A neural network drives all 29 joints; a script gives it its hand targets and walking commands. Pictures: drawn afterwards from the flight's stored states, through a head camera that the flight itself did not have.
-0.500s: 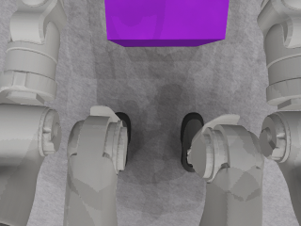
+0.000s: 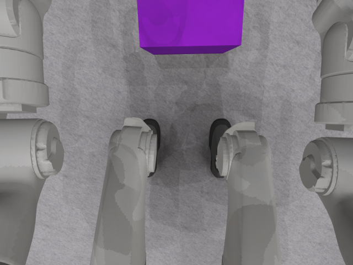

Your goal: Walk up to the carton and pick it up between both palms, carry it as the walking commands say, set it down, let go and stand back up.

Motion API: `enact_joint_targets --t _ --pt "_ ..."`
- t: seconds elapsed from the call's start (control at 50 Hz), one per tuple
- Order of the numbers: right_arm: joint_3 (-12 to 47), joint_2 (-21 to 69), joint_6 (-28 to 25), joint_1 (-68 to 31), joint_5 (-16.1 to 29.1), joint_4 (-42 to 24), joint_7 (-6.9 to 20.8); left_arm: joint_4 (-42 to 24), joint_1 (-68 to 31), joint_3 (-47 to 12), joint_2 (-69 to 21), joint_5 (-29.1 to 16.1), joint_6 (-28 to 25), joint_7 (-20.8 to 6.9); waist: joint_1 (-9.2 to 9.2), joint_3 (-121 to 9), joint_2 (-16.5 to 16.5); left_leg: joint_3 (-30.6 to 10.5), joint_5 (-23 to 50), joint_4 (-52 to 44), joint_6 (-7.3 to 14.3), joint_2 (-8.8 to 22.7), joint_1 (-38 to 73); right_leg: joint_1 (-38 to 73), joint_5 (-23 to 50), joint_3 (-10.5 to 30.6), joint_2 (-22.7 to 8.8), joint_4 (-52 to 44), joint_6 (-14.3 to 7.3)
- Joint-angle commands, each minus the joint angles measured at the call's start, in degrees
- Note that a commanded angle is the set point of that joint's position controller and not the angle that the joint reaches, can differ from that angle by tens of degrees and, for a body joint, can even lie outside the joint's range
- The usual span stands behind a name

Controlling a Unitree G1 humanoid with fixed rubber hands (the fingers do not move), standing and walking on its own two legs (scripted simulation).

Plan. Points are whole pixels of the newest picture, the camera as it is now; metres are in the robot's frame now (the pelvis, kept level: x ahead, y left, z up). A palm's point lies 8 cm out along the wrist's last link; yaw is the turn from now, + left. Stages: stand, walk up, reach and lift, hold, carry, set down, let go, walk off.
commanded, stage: set down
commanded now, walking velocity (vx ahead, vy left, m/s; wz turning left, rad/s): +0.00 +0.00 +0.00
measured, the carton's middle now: out of the picture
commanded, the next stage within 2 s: let go in 0.64 s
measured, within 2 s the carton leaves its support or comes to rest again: neither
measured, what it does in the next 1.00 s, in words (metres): rises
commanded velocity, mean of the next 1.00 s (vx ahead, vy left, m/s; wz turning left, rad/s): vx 0.00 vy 0.00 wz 0.00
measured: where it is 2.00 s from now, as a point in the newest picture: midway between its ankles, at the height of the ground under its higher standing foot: (183, 158)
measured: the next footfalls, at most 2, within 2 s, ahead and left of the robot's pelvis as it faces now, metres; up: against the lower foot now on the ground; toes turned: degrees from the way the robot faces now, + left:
none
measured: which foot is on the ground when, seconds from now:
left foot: down 0.00-1.00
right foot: down 0.00-1.00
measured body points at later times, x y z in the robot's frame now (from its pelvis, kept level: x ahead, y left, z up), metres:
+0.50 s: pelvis +0.01 +0.00 +0.13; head +0.38 +0.00 +0.37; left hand +0.59 +0.23 +0.02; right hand +0.58 -0.19 +0.01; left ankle +0.12 +0.13 -0.46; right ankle +0.13 -0.12 -0.46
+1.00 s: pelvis +0.04 +0.00 +0.20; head +0.37 +0.00 +0.49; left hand +0.49 +0.23 +0.06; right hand +0.48 -0.19 +0.05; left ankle +0.12 +0.13 -0.46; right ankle +0.13 -0.12 -0.46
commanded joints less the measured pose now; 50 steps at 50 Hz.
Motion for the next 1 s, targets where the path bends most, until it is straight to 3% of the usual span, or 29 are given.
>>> enact_joint_targets --t 0.0,0.04,0.06,0.08,0.12,0.14,0.16,0.2,0.22,0.3,0.34,0.36,0.38,0.44,0.5,0.52,0.54,0.6,0.68,0.74,0.76,0.78,0.8,0.82,0.84,0.86,0.9,0.94,0.98 --pt "-0.91 -8.44 -0.75 -19.9 0.49 -10.64 0.21 -10.79 -17.72 3.52 12.78 1.02 -0.97 -0.36 2.15 -127.7 -0.11 6.14 17.63 -15.0 1.44 -2.37 41.58 52.48 17.7 -5.92 2.52 -12.11 -0.44" --pt "-2.27 -10.19 -0.23 -19.13 -0.73 -10.63 0.2 -11.83 -17.9 3.94 13.12 0.89 -0.43 -0.45 0.93 -130.46 -0.1 6.3 18.1 -16.63 1.1 -2.58 42.78 55.91 19.0 -5.8 2.5 -13.85 -0.51" --pt "-2.62 -9.93 0.07 -19.04 -0.57 -10.86 0.14 -13.95 -18.16 3.69 13.55 1.06 -0.33 -0.52 1.2 -131.11 0.62 5.89 19.27 -18.03 1.01 -2.63 45.06 56.09 19.44 -5.88 2.79 -14.56 -0.45" --pt "-2.53 -9.52 0.25 -18.62 -0.56 -10.65 0.29 -11.84 -17.07 3.58 12.93 0.65 0.0 -0.81 0.53 -130.14 -0.29 5.53 19.15 -18.99 1.16 -2.6 45.4 56.54 19.5 -6.14 2.62 -15.74 -0.35" --pt "-1.88 -9.98 0.76 -20.49 0.45 -12.73 0.38 -13.68 -18.82 3.89 14.26 1.04 0.27 -0.85 1.69 -130.56 0.89 6.09 18.57 -20.74 1.11 -2.34 46.39 58.51 19.03 -5.35 2.2 -17.77 -0.28" --pt "-1.94 -9.17 1.14 -18.85 0.05 -9.93 0.55 -11.66 -17.21 3.68 13.3 1.13 0.57 -1.18 1.38 -128.51 0.79 5.98 18.38 -22.18 1.18 -2.35 46.28 59.87 19.12 -5.11 1.97 -19.22 -0.35" --pt "-2.59 -10.05 0.96 -19.18 0.34 -14.74 0.35 -15.35 -17.94 3.76 14.24 1.01 0.55 -1.09 1.3 -134.2 0.84 5.45 21.75 -22.88 1.06 -2.51 50.86 61.73 21.68 -5.38 2.48 -19.72 -0.1" --pt "-2.24 -10.47 1.48 -19.49 -0.15 -14.08 0.39 -14.28 -17.36 4.25 14.45 0.84 0.79 -1.21 1.47 -132.85 0.05 5.82 21.93 -24.72 1.07 -2.71 50.55 63.9 22.41 -4.9 2.33 -21.61 0.0" --pt "-1.96 -9.88 1.96 -18.8 0.19 -13.52 0.25 -13.24 -16.83 5.33 15.48 1.33 1.06 -1.36 2.64 -132.27 -0.2 5.73 21.7 -25.63 1.23 -2.45 49.91 65.47 22.61 -4.2 2.06 -22.44 0.22" --pt "-2.57 -9.41 1.82 -18.69 -0.05 -14.6 0.5 -12.95 -16.52 3.91 13.86 0.52 0.69 -2.65 1.01 -129.4 -0.3 5.32 21.77 -30.58 1.45 -2.47 51.93 69.38 23.76 -4.09 1.98 -27.33 0.13" --pt "-3.0 -9.97 1.49 -17.77 -0.24 -14.81 0.62 -14.39 -16.17 4.4 14.3 1.17 0.3 -2.75 1.76 -131.83 0.58 5.15 25.7 -32.28 1.09 -2.65 55.14 72.0 26.92 -3.46 2.19 -29.04 0.15" --pt "-2.7 -9.28 1.77 -17.03 -0.78 -13.07 0.79 -13.04 -15.22 3.83 13.74 0.47 0.52 -2.94 1.04 -130.91 -1.54 4.67 24.37 -34.13 1.13 -2.48 55.41 73.34 26.21 -4.18 2.27 -30.2 0.39" --pt "-3.7 -9.63 1.69 -16.0 -1.17 -12.05 0.76 -13.1 -15.63 4.77 14.83 1.9 0.31 -2.97 1.29 -129.21 0.08 4.92 24.77 -34.8 0.99 -2.43 56.03 73.51 26.57 -3.49 2.06 -31.47 0.35" --pt "-2.69 -8.97 0.92 -17.36 -0.59 -14.47 1.14 -12.12 -14.97 3.52 12.79 1.05 -0.3 -3.82 1.07 -126.91 0.16 4.67 24.18 -38.62 1.25 -2.32 58.08 77.13 26.39 -2.85 1.81 -35.44 0.06" --pt "-3.72 -8.45 0.06 -15.98 -2.24 -11.35 1.76 -10.4 -14.24 5.47 12.75 3.24 -1.44 -3.95 1.85 -124.75 -0.4 4.66 26.62 -41.56 1.07 -2.51 59.9 79.88 29.36 -2.62 2.02 -38.15 0.31" --pt "-3.26 -8.01 -0.06 -16.51 -2.75 -9.14 1.9 -7.67 -15.02 5.64 12.98 3.89 -1.84 -4.18 2.43 -121.9 -0.45 4.67 24.71 -42.84 1.16 -2.27 59.28 78.63 27.28 -2.77 1.77 -39.0 0.34" --pt "-3.35 -6.71 -0.86 -15.12 -3.79 -6.1 2.17 -4.14 -14.0 4.19 10.16 3.75 -2.34 -4.58 0.5 -118.38 -0.57 4.27 24.27 -43.43 0.93 -2.18 58.98 77.27 26.81 -3.14 1.8 -39.87 0.25" --pt "-4.11 -4.56 -3.31 -13.33 -5.53 -1.95 2.84 -3.09 -14.25 4.46 8.72 5.73 -5.02 -5.07 0.49 -114.87 1.1 4.08 26.27 -45.05 0.58 -2.15 61.92 75.46 27.13 -3.27 1.9 -42.31 -0.04" --pt "-4.17 -3.6 -5.38 -10.68 -7.63 -0.54 3.43 0.48 -9.6 6.08 7.15 8.86 -6.62 -4.35 1.88 -116.36 0.97 3.36 29.51 -45.99 0.23 -2.21 65.31 75.95 28.69 -3.57 2.4 -43.31 0.02" --pt "-4.49 -4.92 -5.73 -5.39 -8.33 -4.08 3.27 -2.59 -3.67 5.78 7.52 9.12 -6.62 -3.44 1.19 -122.89 1.08 3.0 32.02 -45.85 0.18 -2.49 70.1 80.4 31.12 -3.64 2.48 -43.86 -0.08" --pt "-3.7 -4.0 -5.61 -0.56 -8.96 -4.28 3.38 -3.92 0.76 5.23 6.94 9.63 -6.39 -3.15 1.76 -125.86 1.23 2.54 34.72 -45.8 -0.14 -2.22 73.31 81.69 33.24 -4.1 2.54 -43.24 0.09" --pt "-3.79 -4.74 -5.41 3.22 -9.65 -6.91 3.3 -8.21 4.65 4.74 6.96 10.16 -6.24 -2.57 1.63 -129.4 0.98 2.37 36.77 -45.64 -0.41 -2.38 76.02 84.91 35.23 -4.07 2.83 -42.74 0.18" --pt "-2.15 -4.0 -4.98 6.1 -9.48 -9.67 3.11 -11.36 7.41 4.22 7.48 10.32 -5.84 -2.52 1.63 -129.43 0.1 2.68 37.28 -46.02 -0.33 -2.71 76.83 87.0 36.54 -3.65 2.82 -43.15 0.56" --pt "-2.59 -5.18 -4.82 6.78 -9.78 -13.4 3.01 -15.25 7.42 3.47 7.55 9.39 -5.24 -2.45 0.21 -129.0 0.04 2.11 37.48 -46.73 -0.38 -2.69 78.23 87.08 36.86 -3.76 3.02 -43.28 0.52" --pt "-2.24 -5.27 -4.49 6.38 -9.4 -15.11 2.94 -18.27 6.67 3.71 8.01 9.95 -5.0 -2.32 1.3 -126.19 2.14 2.49 36.04 -47.32 -0.55 -2.82 76.92 86.31 35.58 -3.31 2.64 -43.61 0.56" --pt "-1.58 -4.5 -4.33 13.52 -9.55 -18.84 3.06 -21.43 14.1 2.88 7.38 10.13 -4.51 -2.27 0.65 -129.31 0.86 1.79 38.97 -47.48 -0.42 -2.57 81.36 88.56 37.68 -3.5 2.99 -44.04 0.65" --pt "-0.41 -4.06 -3.93 18.74 -8.49 -24.96 3.57 -27.57 19.44 1.35 5.49 8.51 -3.87 -2.73 0.02 -128.33 -0.41 1.09 40.14 -48.51 -0.42 -2.48 84.1 89.36 37.69 -3.5 3.04 -45.16 0.89" --pt "-0.49 -4.07 -3.87 24.31 -8.21 -28.47 4.07 -30.2 25.21 1.15 4.09 8.62 -3.48 -2.9 0.75 -125.58 0.75 0.85 40.18 -49.52 -0.53 -2.53 85.96 88.72 36.1 -3.01 2.9 -46.63 0.7" --pt "0.03 -3.03 -4.08 29.96 -7.82 -31.22 4.68 -33.56 30.81 0.57 2.39 7.95 -4.11 -3.22 0.3 -121.65 0.19 0.75 39.02 -50.84 -0.19 -2.37 86.16 90.86 35.9 -2.77 2.69 -48.51 0.57"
